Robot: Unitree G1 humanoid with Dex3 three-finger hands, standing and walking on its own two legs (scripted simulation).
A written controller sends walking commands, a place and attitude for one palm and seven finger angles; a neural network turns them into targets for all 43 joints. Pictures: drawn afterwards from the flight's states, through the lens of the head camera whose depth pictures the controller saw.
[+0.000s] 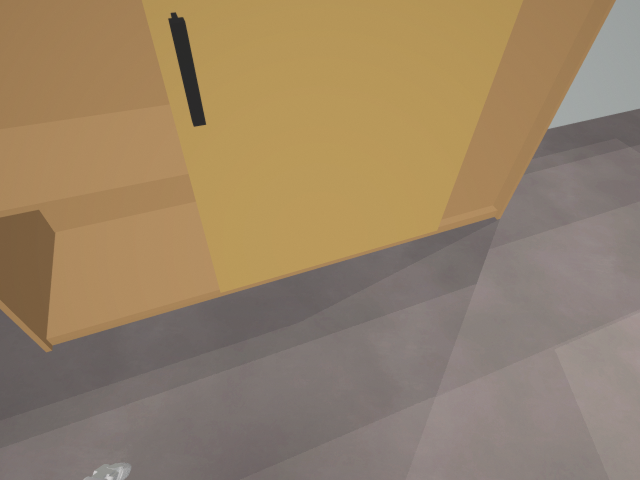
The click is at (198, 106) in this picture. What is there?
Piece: wardrobe's sliding door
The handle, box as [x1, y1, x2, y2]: [168, 12, 205, 126]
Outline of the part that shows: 171,13 172,17 168,19 192,122 194,126 205,124 185,23 182,17 178,18 175,12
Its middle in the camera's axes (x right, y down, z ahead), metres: -0.28 -0.35 +0.81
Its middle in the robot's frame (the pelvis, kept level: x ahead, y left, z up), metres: +0.84 +0.34 +0.11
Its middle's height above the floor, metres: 0.88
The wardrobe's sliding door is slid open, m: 0.57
